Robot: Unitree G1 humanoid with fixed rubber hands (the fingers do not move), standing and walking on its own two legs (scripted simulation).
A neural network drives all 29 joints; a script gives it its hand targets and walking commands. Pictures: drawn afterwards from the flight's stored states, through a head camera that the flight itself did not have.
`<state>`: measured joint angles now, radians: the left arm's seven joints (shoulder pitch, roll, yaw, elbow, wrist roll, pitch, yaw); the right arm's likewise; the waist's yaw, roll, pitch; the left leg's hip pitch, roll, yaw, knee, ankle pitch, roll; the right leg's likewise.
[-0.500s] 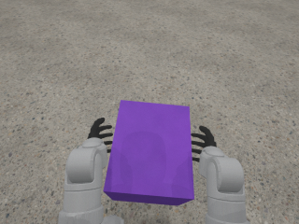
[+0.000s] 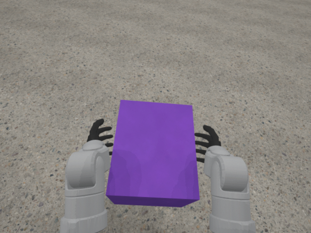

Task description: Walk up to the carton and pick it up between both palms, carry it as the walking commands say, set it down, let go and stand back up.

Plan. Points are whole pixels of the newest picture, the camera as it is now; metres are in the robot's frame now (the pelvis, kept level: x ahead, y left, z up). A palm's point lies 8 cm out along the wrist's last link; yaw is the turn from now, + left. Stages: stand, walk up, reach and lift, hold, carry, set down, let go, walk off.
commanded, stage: carry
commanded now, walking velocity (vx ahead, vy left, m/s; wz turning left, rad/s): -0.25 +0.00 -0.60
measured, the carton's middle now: (152, 155) +0.34 +0.04 -0.01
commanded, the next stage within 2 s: none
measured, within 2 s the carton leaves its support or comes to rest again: neither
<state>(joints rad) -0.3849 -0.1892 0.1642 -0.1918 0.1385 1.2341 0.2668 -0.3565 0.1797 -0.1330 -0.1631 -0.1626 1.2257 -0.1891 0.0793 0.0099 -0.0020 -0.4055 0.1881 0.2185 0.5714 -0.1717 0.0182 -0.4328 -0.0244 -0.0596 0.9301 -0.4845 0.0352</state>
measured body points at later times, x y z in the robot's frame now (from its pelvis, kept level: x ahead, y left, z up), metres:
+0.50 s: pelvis -0.22 +0.01 +0.00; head -0.20 +0.03 +0.45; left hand +0.12 +0.05 +0.06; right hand +0.02 -0.21 +0.07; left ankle -0.20 +0.11 -0.73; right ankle -0.09 -0.14 -0.70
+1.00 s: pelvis -0.43 +0.05 +0.00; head -0.41 +0.02 +0.44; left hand -0.10 -0.04 +0.06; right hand -0.29 -0.25 +0.05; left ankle -0.34 +0.15 -0.66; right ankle -0.42 -0.09 -0.73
